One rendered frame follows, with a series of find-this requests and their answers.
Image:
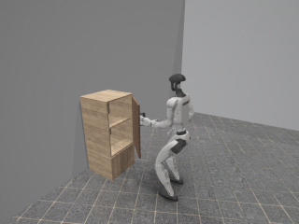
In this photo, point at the left robot shin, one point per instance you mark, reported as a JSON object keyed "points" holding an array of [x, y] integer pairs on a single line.
{"points": [[164, 178]]}

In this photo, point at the robot left hand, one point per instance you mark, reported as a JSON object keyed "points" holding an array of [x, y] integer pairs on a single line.
{"points": [[146, 121]]}

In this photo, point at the robot left upper arm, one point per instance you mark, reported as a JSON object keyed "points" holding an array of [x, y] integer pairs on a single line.
{"points": [[171, 106]]}

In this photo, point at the robot right hand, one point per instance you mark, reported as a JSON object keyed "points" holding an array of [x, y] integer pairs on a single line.
{"points": [[173, 131]]}

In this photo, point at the left robot forearm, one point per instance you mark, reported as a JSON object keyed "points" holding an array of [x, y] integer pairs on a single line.
{"points": [[159, 125]]}

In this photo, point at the robot right upper arm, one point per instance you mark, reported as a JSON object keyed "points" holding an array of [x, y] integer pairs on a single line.
{"points": [[191, 111]]}

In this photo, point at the cupboard door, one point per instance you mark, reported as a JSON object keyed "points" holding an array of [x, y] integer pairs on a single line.
{"points": [[136, 126]]}

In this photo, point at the right robot foot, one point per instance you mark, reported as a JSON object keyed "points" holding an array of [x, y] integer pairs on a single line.
{"points": [[173, 179]]}

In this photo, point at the handle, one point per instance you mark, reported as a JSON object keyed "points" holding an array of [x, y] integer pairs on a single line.
{"points": [[144, 115]]}

